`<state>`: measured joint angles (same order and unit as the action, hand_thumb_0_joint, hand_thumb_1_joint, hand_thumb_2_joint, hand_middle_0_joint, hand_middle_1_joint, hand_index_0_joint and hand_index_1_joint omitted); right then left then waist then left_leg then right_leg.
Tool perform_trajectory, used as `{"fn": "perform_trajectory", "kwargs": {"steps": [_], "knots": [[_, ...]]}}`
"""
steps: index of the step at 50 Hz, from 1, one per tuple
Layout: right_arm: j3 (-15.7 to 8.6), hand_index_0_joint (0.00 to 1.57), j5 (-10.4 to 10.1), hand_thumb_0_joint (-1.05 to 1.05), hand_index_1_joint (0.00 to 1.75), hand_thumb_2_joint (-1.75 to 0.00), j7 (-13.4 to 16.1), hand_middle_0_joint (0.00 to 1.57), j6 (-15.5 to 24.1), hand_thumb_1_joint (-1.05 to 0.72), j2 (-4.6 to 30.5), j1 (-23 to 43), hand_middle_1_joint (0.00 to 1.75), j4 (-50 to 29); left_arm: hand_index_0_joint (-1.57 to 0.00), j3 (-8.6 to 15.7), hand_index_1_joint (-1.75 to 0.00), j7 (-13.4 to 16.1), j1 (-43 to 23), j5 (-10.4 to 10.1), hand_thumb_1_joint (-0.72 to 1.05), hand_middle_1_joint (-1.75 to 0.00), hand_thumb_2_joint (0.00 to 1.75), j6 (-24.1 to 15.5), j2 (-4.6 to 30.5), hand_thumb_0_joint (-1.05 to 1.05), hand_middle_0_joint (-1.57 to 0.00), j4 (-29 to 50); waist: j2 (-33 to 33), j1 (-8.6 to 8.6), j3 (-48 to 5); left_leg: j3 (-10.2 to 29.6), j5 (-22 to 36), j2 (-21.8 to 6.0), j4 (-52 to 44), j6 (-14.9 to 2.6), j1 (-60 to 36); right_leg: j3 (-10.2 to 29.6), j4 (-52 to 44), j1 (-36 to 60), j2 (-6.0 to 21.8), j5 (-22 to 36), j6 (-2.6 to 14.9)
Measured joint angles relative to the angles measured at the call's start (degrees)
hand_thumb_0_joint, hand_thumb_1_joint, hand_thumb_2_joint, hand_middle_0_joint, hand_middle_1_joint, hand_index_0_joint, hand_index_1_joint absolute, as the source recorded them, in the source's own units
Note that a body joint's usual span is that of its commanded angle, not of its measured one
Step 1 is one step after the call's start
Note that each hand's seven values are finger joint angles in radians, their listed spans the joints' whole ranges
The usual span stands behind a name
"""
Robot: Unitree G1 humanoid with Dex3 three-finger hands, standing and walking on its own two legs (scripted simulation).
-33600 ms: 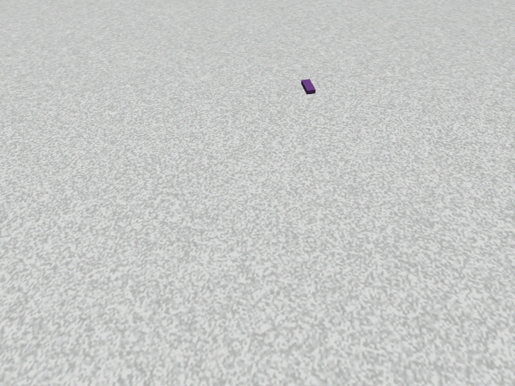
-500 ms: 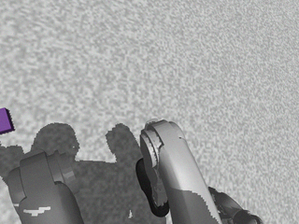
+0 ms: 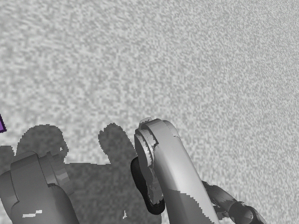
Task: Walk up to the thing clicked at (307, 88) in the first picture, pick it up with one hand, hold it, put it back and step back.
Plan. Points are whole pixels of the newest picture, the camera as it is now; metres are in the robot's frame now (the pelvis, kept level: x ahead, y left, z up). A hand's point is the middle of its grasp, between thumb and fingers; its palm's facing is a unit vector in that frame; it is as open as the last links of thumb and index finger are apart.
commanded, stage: open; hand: left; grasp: from above
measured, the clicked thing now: out of the picture +0.40 +0.35 -0.27
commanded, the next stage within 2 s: withdraw in 0.98 s
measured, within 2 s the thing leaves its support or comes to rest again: neither
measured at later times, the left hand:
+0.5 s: hand out of the picture +0.39 +0.33 -0.24, palm faces -0.43 -0.17 -0.88, open 10.7 cm
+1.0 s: hand out of the picture +0.39 +0.34 -0.25, palm faces -0.43 -0.19 -0.88, open 13.4 cm
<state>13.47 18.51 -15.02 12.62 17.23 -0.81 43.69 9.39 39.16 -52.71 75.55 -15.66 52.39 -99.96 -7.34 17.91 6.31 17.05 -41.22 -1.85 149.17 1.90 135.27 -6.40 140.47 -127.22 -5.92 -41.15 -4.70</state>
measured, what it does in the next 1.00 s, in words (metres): stands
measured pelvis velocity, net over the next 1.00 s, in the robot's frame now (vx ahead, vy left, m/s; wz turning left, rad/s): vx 0.00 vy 0.00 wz -0.02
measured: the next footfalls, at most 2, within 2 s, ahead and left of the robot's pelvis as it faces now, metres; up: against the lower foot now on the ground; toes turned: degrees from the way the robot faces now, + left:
none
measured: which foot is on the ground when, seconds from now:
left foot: down 0.00-1.00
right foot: down 0.00-1.00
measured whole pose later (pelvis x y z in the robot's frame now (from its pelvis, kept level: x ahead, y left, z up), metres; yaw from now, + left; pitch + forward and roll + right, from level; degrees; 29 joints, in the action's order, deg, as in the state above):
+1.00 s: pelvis +0.00 +0.00 +0.00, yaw -1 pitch +25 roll -15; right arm 15.1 18.8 -16.3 14.3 18.2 -0.5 43.2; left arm 8.6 38.5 -52.3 73.7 -15.3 54.3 -98.5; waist -8.4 17.9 8.1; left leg 18.2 -41.4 -1.7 149.5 1.7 134.9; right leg -7.5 139.6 -126.1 -5.8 -41.0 -4.7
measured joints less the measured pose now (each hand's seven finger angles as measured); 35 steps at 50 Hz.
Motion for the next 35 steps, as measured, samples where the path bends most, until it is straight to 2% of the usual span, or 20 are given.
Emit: {"fn": "perform_trajectory", "kwargs": {"steps": [4, 9, 15, 29, 35], "knots": [[0.48, 0.20, 0.07, 0.00, 0.30, -0.90, -0.19, 0.20, 0.26, -0.90, 0.13, 0.18, 0.30, -0.08, -0.92, -1.10, -0.25, 0.19, -0.18, -0.51, 0.17, -0.28, 0.24, -0.07, 0.21, 0.02, -0.88, -0.28, -0.09, -0.02, 0.26, 0.19, 0.00, -0.06, 0.01, 0.02, -0.15, -0.14, -0.14, 0.14, -0.08, 0.13, -0.21], [0.86, 0.20, 0.03, 0.00, 0.30, -0.90, -0.26, 0.20, 0.45, -0.90, 0.34, 0.27, 0.30, -0.46, -0.90, -0.98, -0.26, 0.38, -0.36, -0.78, 0.18, -0.29, 0.25, -0.53, 0.65, 0.01, -0.87, -0.64, -0.27, 0.01, 0.69, 0.29, 0.12, -0.12, -0.08, 0.00, -0.36, -0.22, -0.34, 0.34, -0.15, 0.37, -0.37], [1.46, 0.20, 0.04, 0.00, 0.30, -0.90, -0.37, 0.20, 0.61, -0.90, 0.55, 0.29, 0.31, -0.62, -0.79, -1.57, -0.33, 0.39, -0.26, -0.92, 0.17, -0.38, 0.33, -0.57, 0.87, 0.00, -0.80, -0.87, -0.54, 0.10, 0.90, 0.48, 0.27, -0.11, -0.16, 0.05, -0.63, -0.40, -0.52, 0.59, -0.17, 0.62, -0.38], [1.51, 0.21, 0.19, 0.00, 0.30, -0.90, -0.67, 0.20, 1.53, -0.89, 1.19, 0.23, 0.31, -0.10, -0.49, -2.24, -0.58, 0.85, 0.62, -1.21, -0.06, -0.66, 0.60, -0.42, 0.55, 0.00, -0.61, -0.19, -0.79, -0.20, 1.27, 0.74, 0.34, -0.09, -0.02, 0.01, -0.82, -0.67, -0.65, 0.94, -0.19, 0.77, -0.05], [1.41, 0.21, 0.35, 0.00, 0.30, -0.90, -0.89, 0.20, 1.92, -0.89, 1.32, 0.51, 0.31, -0.08, -0.39, -2.30, -0.68, 1.11, 0.45, -1.46, -0.17, -0.72, 0.70, 0.07, 0.89, 0.00, -0.46, 0.18, -1.13, -0.10, 1.43, 0.86, 0.23, -0.04, 0.02, 0.00, -0.79, -0.78, -0.71, 1.01, -0.15, 0.69, -0.18]]}}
